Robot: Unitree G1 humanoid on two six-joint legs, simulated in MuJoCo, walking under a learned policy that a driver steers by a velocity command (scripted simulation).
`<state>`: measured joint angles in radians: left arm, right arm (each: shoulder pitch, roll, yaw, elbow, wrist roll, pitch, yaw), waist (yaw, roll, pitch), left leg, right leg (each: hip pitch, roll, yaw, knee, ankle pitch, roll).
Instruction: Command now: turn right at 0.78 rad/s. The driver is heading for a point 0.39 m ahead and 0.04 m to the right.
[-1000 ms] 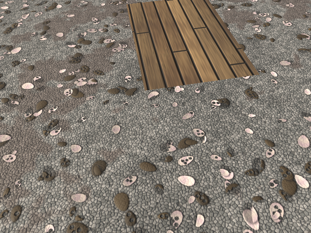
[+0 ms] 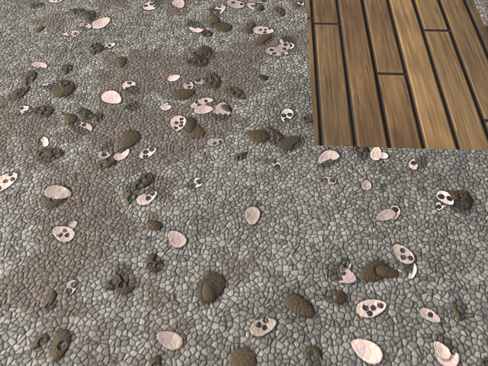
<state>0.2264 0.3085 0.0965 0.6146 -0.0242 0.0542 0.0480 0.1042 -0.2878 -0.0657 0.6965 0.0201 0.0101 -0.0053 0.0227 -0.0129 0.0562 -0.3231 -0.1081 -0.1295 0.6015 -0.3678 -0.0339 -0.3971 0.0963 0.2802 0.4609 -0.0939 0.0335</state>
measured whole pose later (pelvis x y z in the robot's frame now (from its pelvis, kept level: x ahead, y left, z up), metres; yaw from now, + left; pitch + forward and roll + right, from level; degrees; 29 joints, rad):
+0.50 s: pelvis +0.14 -0.06 -0.01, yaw -26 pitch +2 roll +0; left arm 0.12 0.30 0.07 0.62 0.04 0.04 -0.11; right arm 0.52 -0.29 -0.05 0.85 -0.05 -0.08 -0.01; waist -0.10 -0.02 -0.04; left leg 0.18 0.06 0.28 0.21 -0.41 -0.06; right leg -0.73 -0.07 -0.01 0.96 -0.15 -0.06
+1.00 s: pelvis +0.40 -0.26 +0.00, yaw -30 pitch +1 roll -2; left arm 0.29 0.28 0.05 0.83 -0.01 -0.05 0.03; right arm 0.08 -0.27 -0.03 0.76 -0.01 -0.11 0.04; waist 0.05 0.04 0.05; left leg -0.56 0.01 0.00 0.51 0.13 0.01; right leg 0.02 0.11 -0.03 0.32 -0.37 -0.08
